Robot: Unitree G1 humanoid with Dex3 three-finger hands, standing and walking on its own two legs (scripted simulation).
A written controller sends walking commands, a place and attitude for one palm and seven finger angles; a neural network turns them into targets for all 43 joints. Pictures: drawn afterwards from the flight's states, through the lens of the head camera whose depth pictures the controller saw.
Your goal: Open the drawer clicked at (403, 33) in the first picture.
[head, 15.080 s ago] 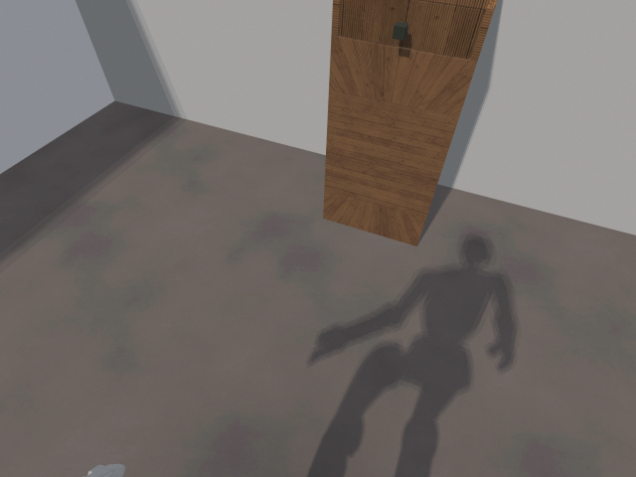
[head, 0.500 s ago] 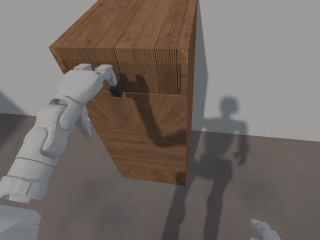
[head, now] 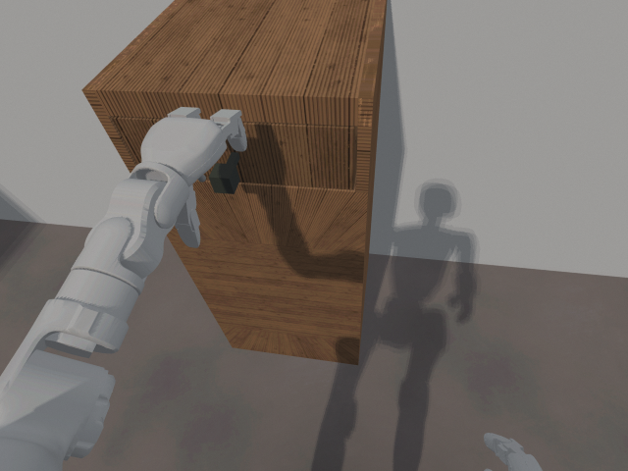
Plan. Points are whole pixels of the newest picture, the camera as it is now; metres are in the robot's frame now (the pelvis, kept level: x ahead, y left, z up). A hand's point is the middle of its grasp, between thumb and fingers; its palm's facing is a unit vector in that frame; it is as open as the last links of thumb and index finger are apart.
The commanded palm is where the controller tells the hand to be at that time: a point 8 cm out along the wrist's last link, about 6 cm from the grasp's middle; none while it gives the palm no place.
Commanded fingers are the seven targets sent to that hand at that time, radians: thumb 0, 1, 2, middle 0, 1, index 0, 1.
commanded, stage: move the hooked fingers above the handle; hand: left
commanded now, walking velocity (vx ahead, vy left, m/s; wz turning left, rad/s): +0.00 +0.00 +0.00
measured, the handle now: (228, 170) +0.52 +0.18 +0.08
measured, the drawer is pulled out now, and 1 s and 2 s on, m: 0.00 0.00 0.00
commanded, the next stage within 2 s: lower the fingers behind the handle in 1.34 s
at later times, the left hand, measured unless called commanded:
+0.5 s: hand (221, 154) +0.48 +0.17 +0.15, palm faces +0.01 -0.02 -1.00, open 13.9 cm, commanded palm +0.46 +0.19 +0.21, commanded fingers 0.00 -0.50 0.30 -0.30 -1.20 -0.30 -1.20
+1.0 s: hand (211, 153) +0.49 +0.18 +0.15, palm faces -0.03 +0.00 -1.00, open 13.8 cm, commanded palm +0.48 +0.19 +0.21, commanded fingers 0.00 -0.50 0.30 -0.30 -1.20 -0.30 -1.20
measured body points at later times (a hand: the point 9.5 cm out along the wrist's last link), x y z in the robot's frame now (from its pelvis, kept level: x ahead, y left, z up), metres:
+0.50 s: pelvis +0.01 +0.00 +0.00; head +0.06 -0.03 +0.44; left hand +0.48 +0.17 +0.20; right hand +0.09 -0.26 -0.15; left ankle -0.05 +0.11 -0.74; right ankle +0.05 -0.12 -0.74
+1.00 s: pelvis +0.00 +0.00 -0.01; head +0.05 -0.03 +0.44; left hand +0.48 +0.18 +0.20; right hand +0.09 -0.27 -0.14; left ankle -0.05 +0.11 -0.74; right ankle +0.05 -0.12 -0.74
